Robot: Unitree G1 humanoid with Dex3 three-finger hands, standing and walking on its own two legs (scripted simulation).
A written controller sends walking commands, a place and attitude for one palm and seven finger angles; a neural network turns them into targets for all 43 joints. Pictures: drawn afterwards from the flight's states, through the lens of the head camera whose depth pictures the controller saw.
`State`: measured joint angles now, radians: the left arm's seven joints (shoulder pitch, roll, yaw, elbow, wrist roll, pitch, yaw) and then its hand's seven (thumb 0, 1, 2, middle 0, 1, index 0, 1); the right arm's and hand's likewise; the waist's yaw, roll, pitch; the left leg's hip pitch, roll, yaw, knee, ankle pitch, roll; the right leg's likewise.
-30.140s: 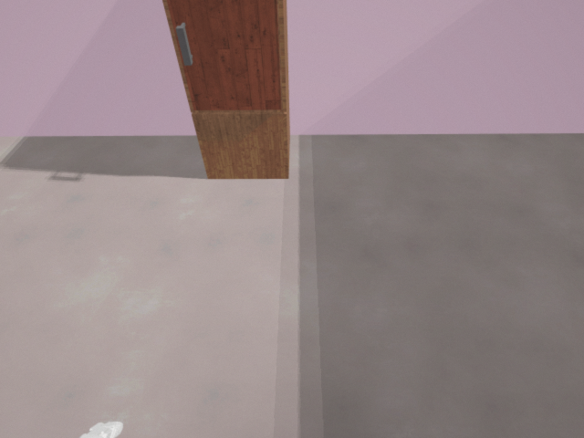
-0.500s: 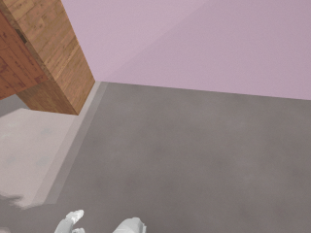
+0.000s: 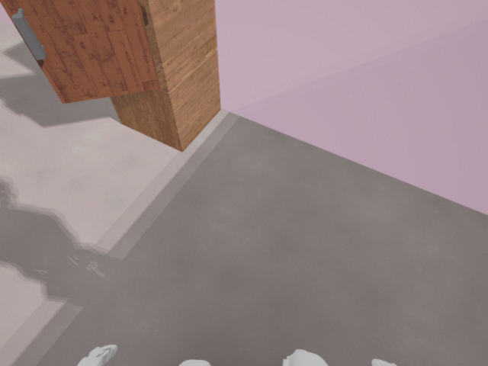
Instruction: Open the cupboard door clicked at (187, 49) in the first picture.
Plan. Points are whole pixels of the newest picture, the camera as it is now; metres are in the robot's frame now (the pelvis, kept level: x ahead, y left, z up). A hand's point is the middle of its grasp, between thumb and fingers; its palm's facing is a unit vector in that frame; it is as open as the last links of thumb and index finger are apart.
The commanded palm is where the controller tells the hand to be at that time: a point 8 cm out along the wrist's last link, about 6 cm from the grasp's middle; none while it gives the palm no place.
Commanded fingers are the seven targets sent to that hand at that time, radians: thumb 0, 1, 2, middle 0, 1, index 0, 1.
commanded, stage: turn to face it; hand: left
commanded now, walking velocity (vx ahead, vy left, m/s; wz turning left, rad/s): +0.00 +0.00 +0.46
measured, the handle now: (31, 34) +0.99 +0.74 -0.05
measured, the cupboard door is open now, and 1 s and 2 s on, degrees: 44 44 44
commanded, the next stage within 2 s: take the last steps up to it in 0.32 s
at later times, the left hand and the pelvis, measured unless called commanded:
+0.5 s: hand out of the picture -0.01 +0.19 -0.19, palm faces +0.26 -0.94 -0.20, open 7.4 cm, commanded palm none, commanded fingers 0.00 0.90 0.90 -0.20 -0.30 -0.20 -0.30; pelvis +0.02 -0.01 -0.01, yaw +12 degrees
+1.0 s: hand out of the picture +0.01 +0.19 -0.16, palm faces +0.42 -0.88 -0.20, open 7.4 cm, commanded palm none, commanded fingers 0.00 0.90 0.90 -0.20 -0.30 -0.20 -0.30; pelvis +0.10 +0.03 +0.01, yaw +22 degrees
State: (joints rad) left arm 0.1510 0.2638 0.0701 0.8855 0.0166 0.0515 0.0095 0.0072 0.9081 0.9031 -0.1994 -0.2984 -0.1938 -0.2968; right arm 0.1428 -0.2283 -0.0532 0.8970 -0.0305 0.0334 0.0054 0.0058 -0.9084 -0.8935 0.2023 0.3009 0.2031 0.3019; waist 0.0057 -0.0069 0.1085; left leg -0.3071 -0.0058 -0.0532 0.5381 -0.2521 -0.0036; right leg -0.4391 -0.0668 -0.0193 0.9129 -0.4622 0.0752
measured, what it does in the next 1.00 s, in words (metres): walks ahead, turning left: right foot, then left foot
